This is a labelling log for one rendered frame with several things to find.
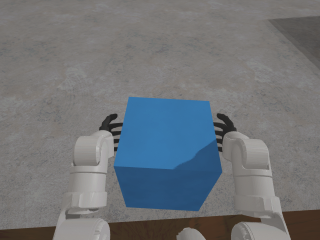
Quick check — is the left robot upper arm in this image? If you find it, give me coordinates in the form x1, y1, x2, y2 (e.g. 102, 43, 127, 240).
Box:
53, 218, 110, 240

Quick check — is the right robot upper arm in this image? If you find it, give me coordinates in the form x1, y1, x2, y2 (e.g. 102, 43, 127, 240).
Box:
231, 221, 290, 240

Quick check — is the right robot thigh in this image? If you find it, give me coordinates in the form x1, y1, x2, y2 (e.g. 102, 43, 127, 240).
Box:
176, 228, 206, 240

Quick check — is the robot left hand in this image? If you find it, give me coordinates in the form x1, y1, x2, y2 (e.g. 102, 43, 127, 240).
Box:
99, 113, 123, 152

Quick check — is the robot left forearm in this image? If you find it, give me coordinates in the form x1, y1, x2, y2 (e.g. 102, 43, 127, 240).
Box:
52, 130, 114, 240

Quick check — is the carton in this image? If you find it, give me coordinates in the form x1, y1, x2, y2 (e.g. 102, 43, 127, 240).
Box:
113, 97, 222, 211

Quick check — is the robot right hand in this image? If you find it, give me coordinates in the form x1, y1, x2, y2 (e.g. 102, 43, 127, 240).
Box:
213, 113, 237, 152

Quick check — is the robot right forearm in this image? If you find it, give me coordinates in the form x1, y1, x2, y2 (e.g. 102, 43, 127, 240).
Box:
222, 131, 291, 240

